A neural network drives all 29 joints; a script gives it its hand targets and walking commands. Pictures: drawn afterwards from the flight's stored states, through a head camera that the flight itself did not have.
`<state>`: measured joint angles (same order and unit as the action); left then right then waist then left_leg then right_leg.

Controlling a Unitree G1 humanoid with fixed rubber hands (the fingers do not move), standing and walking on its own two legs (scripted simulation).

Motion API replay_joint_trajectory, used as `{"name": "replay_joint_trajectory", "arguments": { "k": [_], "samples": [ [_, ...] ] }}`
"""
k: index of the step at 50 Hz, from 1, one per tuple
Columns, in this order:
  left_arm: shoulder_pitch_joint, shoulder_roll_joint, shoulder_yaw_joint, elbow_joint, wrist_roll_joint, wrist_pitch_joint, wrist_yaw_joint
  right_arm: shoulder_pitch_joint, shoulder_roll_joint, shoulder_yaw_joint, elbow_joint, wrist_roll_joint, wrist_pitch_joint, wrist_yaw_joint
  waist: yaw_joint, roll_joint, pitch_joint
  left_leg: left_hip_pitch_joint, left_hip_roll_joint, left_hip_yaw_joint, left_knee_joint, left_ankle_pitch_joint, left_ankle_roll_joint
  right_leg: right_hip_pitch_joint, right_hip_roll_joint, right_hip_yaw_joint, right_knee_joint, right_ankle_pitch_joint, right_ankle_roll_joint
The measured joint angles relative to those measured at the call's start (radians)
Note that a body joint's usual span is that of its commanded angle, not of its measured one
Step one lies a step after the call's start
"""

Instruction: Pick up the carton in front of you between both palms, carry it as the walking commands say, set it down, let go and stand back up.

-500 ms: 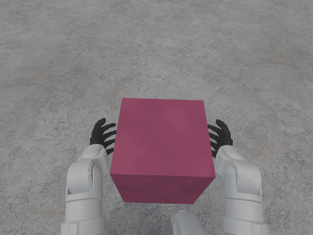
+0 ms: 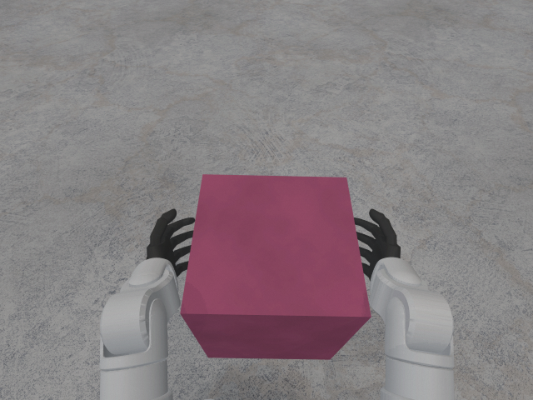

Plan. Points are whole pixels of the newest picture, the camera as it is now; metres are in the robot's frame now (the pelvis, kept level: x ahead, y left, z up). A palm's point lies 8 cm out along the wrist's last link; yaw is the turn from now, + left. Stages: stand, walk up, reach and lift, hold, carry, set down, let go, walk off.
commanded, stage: carry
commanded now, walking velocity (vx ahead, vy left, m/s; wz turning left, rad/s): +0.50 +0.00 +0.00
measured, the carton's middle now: (271, 274) +0.32 +0.01 +0.01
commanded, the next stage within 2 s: none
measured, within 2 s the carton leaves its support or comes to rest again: neither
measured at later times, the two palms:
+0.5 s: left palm (177, 156) +0.52 +0.19 +0.07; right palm (339, 164) +0.50 -0.11 +0.08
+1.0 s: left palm (223, 72) +0.82 +0.14 +0.08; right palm (346, 74) +0.83 -0.16 +0.08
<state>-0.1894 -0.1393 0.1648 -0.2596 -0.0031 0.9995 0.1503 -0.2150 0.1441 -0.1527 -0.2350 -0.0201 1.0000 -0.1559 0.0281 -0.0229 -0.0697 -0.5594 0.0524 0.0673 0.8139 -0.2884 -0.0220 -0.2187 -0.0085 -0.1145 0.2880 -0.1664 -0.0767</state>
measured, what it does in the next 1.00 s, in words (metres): walks ahead: left foot, then right foot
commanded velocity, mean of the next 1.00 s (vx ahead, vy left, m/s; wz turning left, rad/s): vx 0.50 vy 0.00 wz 0.00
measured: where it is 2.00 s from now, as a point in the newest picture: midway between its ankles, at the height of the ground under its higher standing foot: (273, 231)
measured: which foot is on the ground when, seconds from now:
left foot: up 0.00-0.20, down 0.22-0.74, up 0.76-1.00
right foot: down 0.00-0.24, up 0.26-0.72, down 0.74-1.00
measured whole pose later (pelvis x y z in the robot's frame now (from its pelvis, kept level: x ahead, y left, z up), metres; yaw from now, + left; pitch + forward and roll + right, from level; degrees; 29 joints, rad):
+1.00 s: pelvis +0.59 -0.02 +0.00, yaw +0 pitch +4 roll +1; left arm 0.07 -0.13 0.04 -0.54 0.03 1.18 0.13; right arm 0.04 0.13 -0.03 -0.53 -0.05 1.19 -0.13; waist 0.03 0.01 -0.10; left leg -0.58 0.11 0.08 0.94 -0.21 0.00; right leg -0.22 -0.03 -0.21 0.30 -0.17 -0.07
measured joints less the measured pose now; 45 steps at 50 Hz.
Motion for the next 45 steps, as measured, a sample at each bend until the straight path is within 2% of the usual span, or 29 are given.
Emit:
{"name": "replay_joint_trajectory", "arguments": {
  "k": [5,10,11,12,14,16,18,21,27,33,36,37,38,39,40,42,43,45],
  "samples": [
    [0.087,0.011,-0.063,-0.093,0.009,0.063,-0.004,0.109,-0.016,0.052,-0.119,-0.006,0.066,0.000,-0.019,0.018,-0.043,-0.009,0.019,0.034,-0.196,0.139,-0.002,0.129,-0.001,0.008,-0.050,-0.070,0.029],
    [0.167,0.012,-0.106,-0.163,0.026,0.126,-0.009,0.189,-0.017,0.075,-0.195,-0.006,0.133,0.000,-0.026,0.014,-0.080,0.069,0.000,0.106,-0.354,0.209,0.017,0.235,-0.010,0.019,-0.005,-0.200,0.068],
    [0.182,0.011,-0.111,-0.179,0.031,0.136,-0.010,0.197,-0.017,0.080,-0.202,-0.007,0.143,0.002,-0.024,0.013,-0.084,0.104,-0.008,0.127,-0.385,0.199,0.024,0.237,-0.015,0.022,0.053,-0.248,0.077],
    [0.196,0.011,-0.107,-0.188,0.036,0.143,-0.012,0.204,-0.016,0.091,-0.196,-0.010,0.144,0.004,-0.027,-0.003,-0.089,0.115,-0.019,0.141,-0.371,0.216,0.054,0.212,-0.035,0.019,0.155,-0.299,0.084],
    [0.219,0.010,-0.095,-0.186,0.042,0.159,-0.013,0.212,-0.016,0.109,-0.159,-0.016,0.145,0.008,-0.037,-0.019,-0.092,0.116,-0.023,0.158,-0.302,0.160,0.095,0.082,-0.054,0.042,0.468,-0.294,0.080],
    [0.239,0.008,-0.099,-0.181,0.050,0.177,-0.014,0.232,-0.015,0.112,-0.147,-0.020,0.155,0.012,-0.044,-0.005,-0.084,0.155,-0.018,0.156,-0.314,0.122,0.102,-0.060,-0.041,0.060,0.718,-0.272,0.067],
    [0.253,0.006,-0.111,-0.179,0.055,0.183,-0.015,0.260,-0.012,0.110,-0.157,-0.023,0.159,0.015,-0.048,0.006,-0.074,0.211,-0.019,0.153,-0.366,0.120,0.092,-0.174,-0.050,0.052,0.803,-0.209,0.061],
    [0.270,0.004,-0.126,-0.188,0.059,0.174,-0.029,0.289,-0.009,0.107,-0.181,-0.022,0.151,0.028,-0.056,0.013,-0.070,0.294,-0.026,0.144,-0.451,0.118,0.092,-0.289,-0.078,0.039,0.729,-0.116,0.071],
    [0.283,0.003,-0.135,-0.238,0.063,0.163,-0.034,0.299,-0.008,0.116,-0.226,-0.018,0.140,0.032,-0.058,0.014,-0.091,0.453,-0.034,0.127,-0.585,0.092,0.071,-0.391,-0.111,0.015,0.455,0.050,0.105],
    [0.278,0.004,-0.131,-0.310,0.054,0.187,-0.028,0.285,-0.010,0.126,-0.287,-0.015,0.163,0.031,-0.047,0.012,-0.102,0.597,-0.031,0.119,-0.611,-0.013,0.029,-0.370,-0.093,-0.032,0.278,0.127,0.087],
    [0.265,0.005,-0.127,-0.321,0.045,0.203,-0.023,0.271,-0.012,0.125,-0.306,-0.014,0.186,0.026,-0.046,0.026,-0.099,0.649,-0.014,0.110,-0.555,-0.107,-0.004,-0.303,-0.068,-0.074,0.201,0.106,0.062],
    [0.254,0.007,-0.126,-0.318,0.041,0.207,-0.022,0.265,-0.013,0.122,-0.311,-0.014,0.193,0.023,-0.046,0.032,-0.094,0.648,-0.001,0.107,-0.489,-0.158,-0.014,-0.267,-0.055,-0.091,0.176,0.092,0.054],
    [0.241,0.007,-0.132,-0.297,0.040,0.202,-0.017,0.254,-0.014,0.112,-0.306,-0.013,0.198,0.019,-0.038,0.058,-0.090,0.615,0.033,0.106,-0.374,-0.207,-0.017,-0.263,-0.037,-0.104,0.203,0.094,0.028],
    [0.224,0.009,-0.135,-0.268,0.040,0.198,-0.013,0.244,-0.015,0.101,-0.294,-0.014,0.202,0.016,-0.029,0.070,-0.082,0.547,0.051,0.084,-0.201,-0.196,-0.014,-0.267,-0.031,-0.113,0.243,0.068,0.007],
    [0.210,0.010,-0.135,-0.243,0.039,0.197,-0.012,0.236,-0.016,0.092,-0.282,-0.015,0.206,0.014,-0.023,0.068,-0.073,0.462,0.044,0.042,-0.018,-0.179,-0.009,-0.261,-0.033,-0.117,0.262,0.040,-0.005],
    [0.205,0.010,-0.131,-0.223,0.037,0.199,-0.012,0.230,-0.016,0.088,-0.268,-0.018,0.215,0.013,-0.016,0.055,-0.051,0.300,0.020,-0.004,0.254,-0.140,0.016,-0.221,-0.037,-0.118,0.235,0.017,-0.004],
    [0.213,0.009,-0.129,-0.225,0.036,0.198,-0.012,0.231,-0.016,0.092,-0.266,-0.020,0.217,0.013,-0.014,0.050,-0.042,0.233,0.017,-0.008,0.318,-0.109,0.026,-0.194,-0.036,-0.118,0.206,0.016,-0.002],
    [0.232,0.007,-0.125,-0.240,0.035,0.193,-0.013,0.237,-0.015,0.104,-0.267,-0.022,0.213,0.014,-0.009,0.042,-0.030,0.128,0.027,-0.003,0.331,-0.043,0.035,-0.136,-0.031,-0.114,0.142,0.015,-0.002]
  ]
}}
